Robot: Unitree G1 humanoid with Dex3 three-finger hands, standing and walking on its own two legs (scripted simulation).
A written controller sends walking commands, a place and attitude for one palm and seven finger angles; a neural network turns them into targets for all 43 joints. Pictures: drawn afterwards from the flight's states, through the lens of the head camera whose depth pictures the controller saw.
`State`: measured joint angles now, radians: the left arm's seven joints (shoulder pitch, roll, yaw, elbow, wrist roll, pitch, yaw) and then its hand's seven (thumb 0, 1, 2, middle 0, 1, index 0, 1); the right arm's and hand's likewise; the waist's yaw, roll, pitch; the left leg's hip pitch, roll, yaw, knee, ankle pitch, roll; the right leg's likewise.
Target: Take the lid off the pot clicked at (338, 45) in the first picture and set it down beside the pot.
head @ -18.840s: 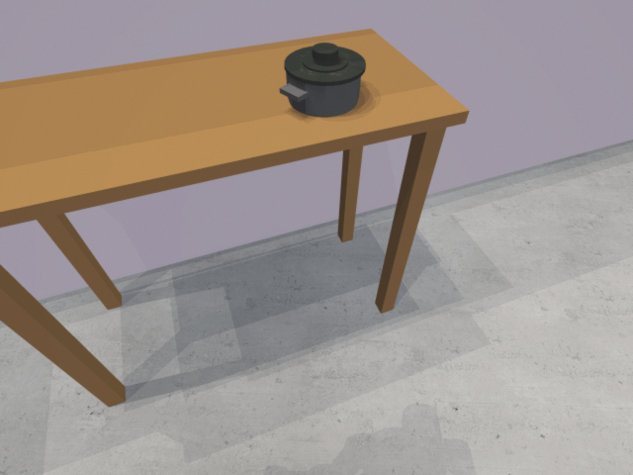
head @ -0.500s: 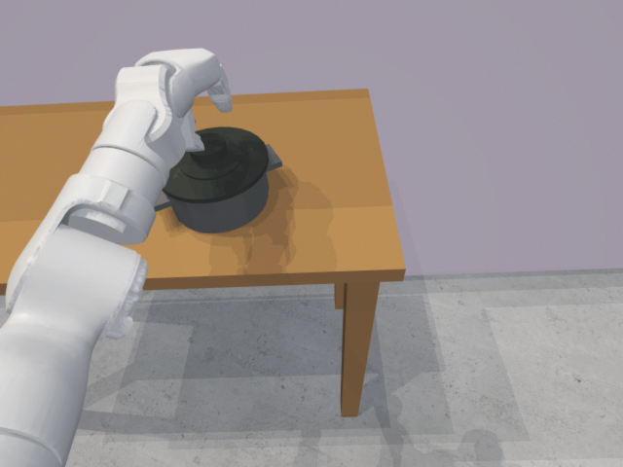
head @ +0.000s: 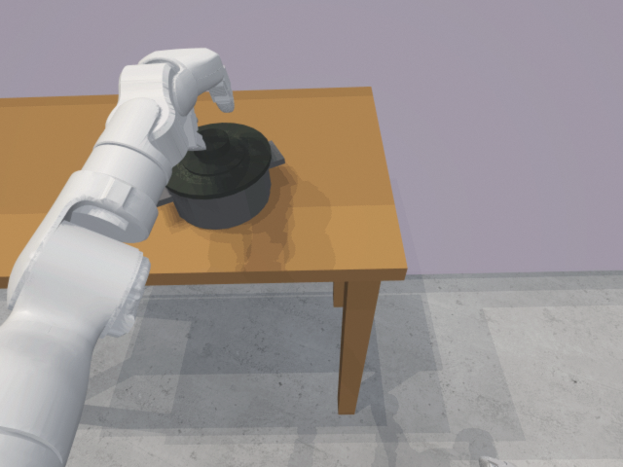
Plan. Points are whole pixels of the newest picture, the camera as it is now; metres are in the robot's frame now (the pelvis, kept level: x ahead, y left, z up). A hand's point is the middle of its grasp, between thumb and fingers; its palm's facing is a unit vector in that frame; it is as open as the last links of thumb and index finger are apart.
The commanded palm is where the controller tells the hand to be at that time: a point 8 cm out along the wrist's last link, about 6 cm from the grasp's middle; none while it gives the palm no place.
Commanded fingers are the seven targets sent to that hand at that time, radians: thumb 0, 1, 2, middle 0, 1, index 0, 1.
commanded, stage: move the open hand above the knob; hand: left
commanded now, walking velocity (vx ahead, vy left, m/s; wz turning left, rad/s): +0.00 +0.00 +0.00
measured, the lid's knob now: (210, 144) +0.51 +0.14 +0.15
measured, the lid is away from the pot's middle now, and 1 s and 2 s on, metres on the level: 0.00 0.00 0.00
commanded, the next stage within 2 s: none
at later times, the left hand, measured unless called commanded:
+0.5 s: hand (199, 117) +0.49 +0.13 +0.21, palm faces -0.27 -0.03 -0.96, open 10.0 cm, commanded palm +0.47 +0.14 +0.27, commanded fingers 0.00 -0.21 1.24 -0.82 -0.08 -0.82 -0.08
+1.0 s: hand (192, 119) +0.49 +0.14 +0.21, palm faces -0.27 -0.02 -0.96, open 10.0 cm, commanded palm +0.47 +0.14 +0.27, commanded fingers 0.00 -0.21 1.24 -0.82 -0.08 -0.82 -0.08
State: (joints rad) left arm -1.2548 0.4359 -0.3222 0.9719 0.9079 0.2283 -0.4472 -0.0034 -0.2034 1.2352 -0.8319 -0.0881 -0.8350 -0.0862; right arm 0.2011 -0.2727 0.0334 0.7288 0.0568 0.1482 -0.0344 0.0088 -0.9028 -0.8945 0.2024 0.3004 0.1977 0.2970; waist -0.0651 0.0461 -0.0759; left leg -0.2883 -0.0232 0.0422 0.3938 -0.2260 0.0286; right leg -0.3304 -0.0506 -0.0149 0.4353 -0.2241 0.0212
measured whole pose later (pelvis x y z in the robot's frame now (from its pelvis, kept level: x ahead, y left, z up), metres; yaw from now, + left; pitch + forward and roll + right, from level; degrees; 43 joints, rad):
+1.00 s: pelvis +0.01 +0.00 +0.00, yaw +0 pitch +8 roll +1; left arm -1.25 0.44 -0.32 0.97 0.91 0.24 -0.45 0.00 -0.20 1.24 -0.83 -0.09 -0.83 -0.09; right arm 0.20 -0.27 0.04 0.72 0.06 0.17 -0.03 0.01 -0.90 -0.89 0.20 0.30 0.20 0.30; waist -0.07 0.05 -0.08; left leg -0.30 -0.02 0.04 0.40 -0.24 0.03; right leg -0.33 -0.05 -0.02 0.44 -0.23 0.02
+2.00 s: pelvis +0.00 +0.00 +0.00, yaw +0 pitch +6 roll +1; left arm -1.24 0.43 -0.31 0.96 0.91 0.25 -0.45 0.00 -0.20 1.24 -0.83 -0.09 -0.84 -0.09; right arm 0.18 -0.26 0.05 0.72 0.05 0.16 -0.04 0.01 -0.90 -0.89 0.20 0.30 0.20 0.30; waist -0.07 0.05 -0.07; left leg -0.28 -0.02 0.04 0.40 -0.23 0.02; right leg -0.32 -0.05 -0.02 0.44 -0.23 0.02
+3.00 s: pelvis +0.01 +0.00 +0.00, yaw +0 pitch +9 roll +0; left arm -1.27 0.40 -0.33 1.08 0.90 0.29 -0.45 0.00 -0.20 1.24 -0.81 -0.08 -0.82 -0.08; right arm 0.24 -0.27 0.03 0.74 0.05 0.17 -0.03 0.01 -0.90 -0.89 0.20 0.30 0.20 0.30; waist -0.09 0.03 -0.09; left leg -0.35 -0.02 0.04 0.45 -0.26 0.03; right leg -0.38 -0.05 -0.01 0.47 -0.25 0.03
